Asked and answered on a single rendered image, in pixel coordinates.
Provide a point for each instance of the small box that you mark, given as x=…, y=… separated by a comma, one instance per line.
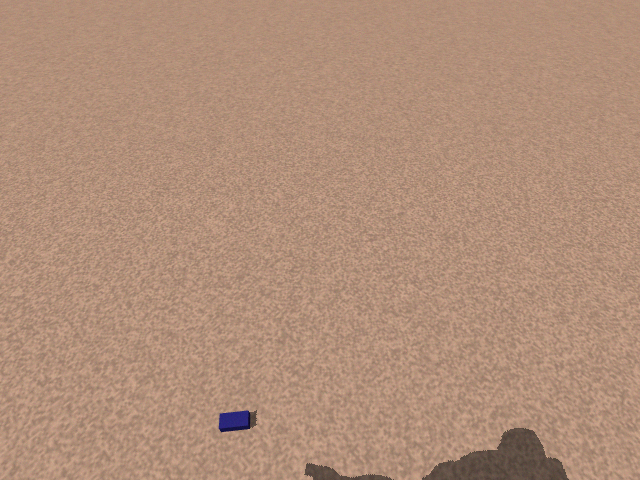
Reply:
x=233, y=421

